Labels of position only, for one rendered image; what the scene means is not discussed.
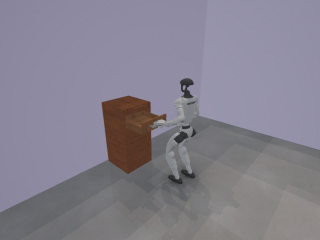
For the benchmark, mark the left robot forearm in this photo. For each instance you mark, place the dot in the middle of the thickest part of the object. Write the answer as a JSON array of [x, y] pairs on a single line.
[[173, 122]]

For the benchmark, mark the robot shin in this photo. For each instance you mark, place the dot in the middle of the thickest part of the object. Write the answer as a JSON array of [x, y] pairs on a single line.
[[172, 164], [186, 161]]

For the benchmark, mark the left robot upper arm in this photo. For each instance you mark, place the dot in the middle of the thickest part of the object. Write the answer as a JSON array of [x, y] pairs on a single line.
[[179, 107]]

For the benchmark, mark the robot right shin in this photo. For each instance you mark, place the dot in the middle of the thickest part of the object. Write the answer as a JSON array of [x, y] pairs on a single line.
[[186, 161]]

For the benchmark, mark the robot left shin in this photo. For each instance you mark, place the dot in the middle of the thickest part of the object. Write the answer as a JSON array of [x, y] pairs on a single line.
[[172, 164]]

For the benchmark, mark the handle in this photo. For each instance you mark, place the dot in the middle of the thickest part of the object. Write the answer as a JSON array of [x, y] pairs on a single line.
[[140, 107], [154, 126]]

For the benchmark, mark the cabinet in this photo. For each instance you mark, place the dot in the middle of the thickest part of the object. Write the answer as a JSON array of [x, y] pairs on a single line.
[[128, 150]]

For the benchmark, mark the robot left hand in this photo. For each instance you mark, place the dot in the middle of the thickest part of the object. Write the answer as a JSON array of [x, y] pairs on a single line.
[[159, 122]]

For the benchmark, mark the right robot upper arm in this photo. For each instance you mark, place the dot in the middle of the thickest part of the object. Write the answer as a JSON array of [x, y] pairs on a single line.
[[196, 110]]

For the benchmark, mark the drawer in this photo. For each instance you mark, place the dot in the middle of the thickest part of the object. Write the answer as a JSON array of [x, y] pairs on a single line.
[[141, 122]]

